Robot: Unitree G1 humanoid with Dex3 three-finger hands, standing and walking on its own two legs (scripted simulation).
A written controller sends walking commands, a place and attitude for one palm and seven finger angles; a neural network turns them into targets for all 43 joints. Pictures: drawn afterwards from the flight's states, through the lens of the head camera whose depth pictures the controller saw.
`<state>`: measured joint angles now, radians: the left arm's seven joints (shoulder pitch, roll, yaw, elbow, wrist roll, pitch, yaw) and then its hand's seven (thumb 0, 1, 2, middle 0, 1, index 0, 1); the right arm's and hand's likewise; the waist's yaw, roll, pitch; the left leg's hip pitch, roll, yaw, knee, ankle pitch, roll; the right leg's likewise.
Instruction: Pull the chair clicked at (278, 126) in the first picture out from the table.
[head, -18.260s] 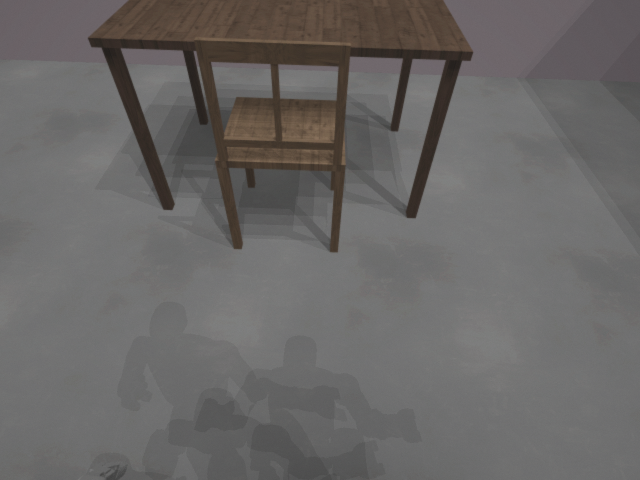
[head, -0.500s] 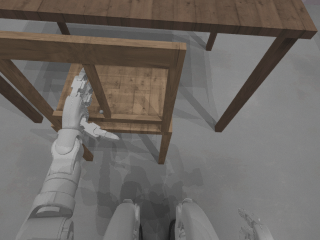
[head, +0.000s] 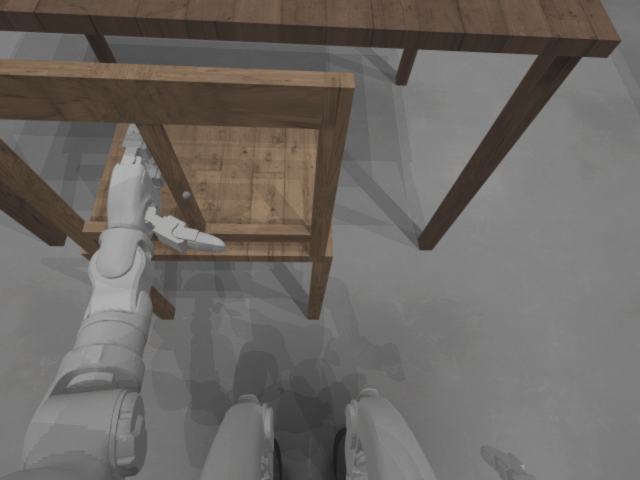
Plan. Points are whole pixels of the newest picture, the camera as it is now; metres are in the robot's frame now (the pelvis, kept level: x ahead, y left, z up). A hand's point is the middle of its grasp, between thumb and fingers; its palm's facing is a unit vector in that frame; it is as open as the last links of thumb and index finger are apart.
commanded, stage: push the fingers through the gap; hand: left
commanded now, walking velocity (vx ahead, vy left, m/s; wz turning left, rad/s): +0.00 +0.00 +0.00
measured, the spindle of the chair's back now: (178, 184) +0.48 +0.17 +0.01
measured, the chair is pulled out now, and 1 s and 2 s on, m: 0.00 0.00 0.03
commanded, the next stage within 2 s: hook a spindle and tug to test in 0.22 s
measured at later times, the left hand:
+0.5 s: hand (189, 198) +0.45 +0.15 +0.03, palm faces -0.02 -1.00 -0.03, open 16.6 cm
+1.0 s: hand (188, 199) +0.44 +0.15 +0.03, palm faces -0.01 -1.00 -0.02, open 9.2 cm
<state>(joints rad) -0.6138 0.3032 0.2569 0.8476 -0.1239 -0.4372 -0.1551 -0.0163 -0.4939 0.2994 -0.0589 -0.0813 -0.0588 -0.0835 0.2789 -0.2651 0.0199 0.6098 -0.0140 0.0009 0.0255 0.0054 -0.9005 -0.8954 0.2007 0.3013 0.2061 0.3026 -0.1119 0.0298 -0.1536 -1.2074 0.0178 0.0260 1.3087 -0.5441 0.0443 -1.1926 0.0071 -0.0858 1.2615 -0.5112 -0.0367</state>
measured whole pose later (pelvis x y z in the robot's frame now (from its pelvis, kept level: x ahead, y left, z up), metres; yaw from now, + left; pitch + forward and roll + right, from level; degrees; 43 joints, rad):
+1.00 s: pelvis +0.00 +0.00 +0.00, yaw +0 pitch +25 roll -2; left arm -0.58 0.27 0.22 0.82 -0.13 -0.45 -0.12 -0.01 0.10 0.56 -0.46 -1.34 -0.45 -1.35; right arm 0.26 -0.26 0.02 0.61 -0.01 0.00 0.03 0.00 -0.90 -0.90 0.20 0.30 0.21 0.30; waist -0.10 0.03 -0.16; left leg -1.19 0.01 0.02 1.30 -0.54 0.04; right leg -1.17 0.01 -0.09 1.25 -0.51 -0.03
